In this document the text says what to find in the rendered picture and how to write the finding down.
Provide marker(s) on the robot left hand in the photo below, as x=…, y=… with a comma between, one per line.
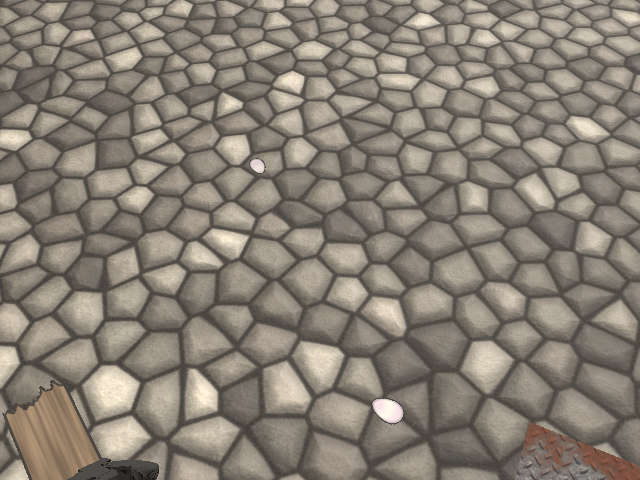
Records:
x=104, y=469

